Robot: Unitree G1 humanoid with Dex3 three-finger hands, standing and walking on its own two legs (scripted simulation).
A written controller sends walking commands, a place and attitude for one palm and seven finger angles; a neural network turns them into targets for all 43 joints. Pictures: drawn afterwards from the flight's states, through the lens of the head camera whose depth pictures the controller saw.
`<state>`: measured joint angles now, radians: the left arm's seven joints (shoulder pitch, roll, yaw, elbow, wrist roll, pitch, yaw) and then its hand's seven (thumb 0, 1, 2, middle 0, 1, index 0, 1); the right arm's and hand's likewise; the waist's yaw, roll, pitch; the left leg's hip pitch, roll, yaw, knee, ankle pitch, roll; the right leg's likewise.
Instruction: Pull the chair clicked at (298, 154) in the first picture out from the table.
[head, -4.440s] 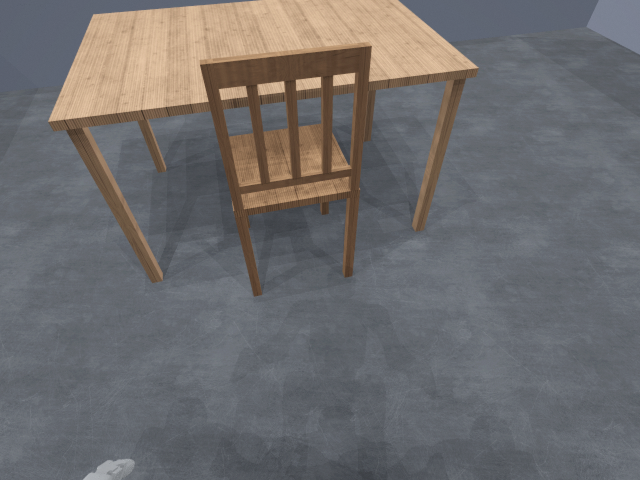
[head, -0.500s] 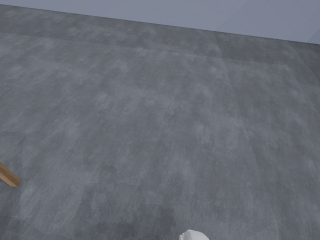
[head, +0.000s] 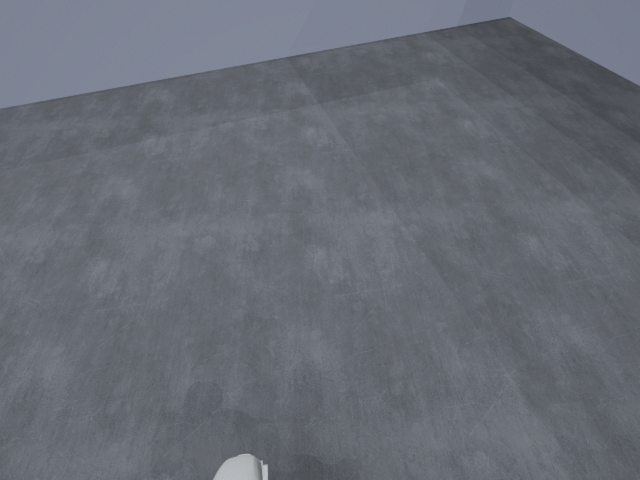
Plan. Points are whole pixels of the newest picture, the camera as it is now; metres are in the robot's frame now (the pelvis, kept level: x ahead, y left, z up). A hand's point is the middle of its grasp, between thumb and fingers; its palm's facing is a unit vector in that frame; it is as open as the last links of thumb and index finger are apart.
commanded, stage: turn to face it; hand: left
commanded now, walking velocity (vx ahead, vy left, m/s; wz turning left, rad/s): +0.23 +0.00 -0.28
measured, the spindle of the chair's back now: out of the picture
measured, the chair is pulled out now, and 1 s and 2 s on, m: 0.00 0.00 0.00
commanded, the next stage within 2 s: none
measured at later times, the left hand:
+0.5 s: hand out of the picture +0.13 +0.27 -0.18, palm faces +0.11 -0.98 -0.17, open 7.4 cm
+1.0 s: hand out of the picture +0.13 +0.23 -0.13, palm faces +0.37 -0.88 -0.30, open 7.4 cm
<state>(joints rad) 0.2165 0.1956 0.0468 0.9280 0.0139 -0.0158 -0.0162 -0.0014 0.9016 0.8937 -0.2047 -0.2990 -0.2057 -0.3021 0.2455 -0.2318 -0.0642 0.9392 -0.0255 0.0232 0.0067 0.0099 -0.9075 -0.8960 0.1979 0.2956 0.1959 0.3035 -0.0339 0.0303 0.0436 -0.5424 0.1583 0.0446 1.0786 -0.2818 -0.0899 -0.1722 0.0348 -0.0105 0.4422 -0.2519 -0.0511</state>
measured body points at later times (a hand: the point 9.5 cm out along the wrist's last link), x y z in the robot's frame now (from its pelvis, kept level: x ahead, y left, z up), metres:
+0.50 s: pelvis +0.09 +0.08 +0.00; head +0.12 +0.11 +0.45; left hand +0.13 +0.32 -0.16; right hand +0.15 -0.16 -0.14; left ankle +0.14 +0.14 -0.74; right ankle +0.07 -0.09 -0.66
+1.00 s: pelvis +0.10 +0.00 +0.00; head +0.13 -0.03 +0.45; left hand +0.11 +0.27 -0.11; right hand +0.23 -0.24 -0.16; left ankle +0.07 +0.13 -0.66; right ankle +0.12 -0.09 -0.74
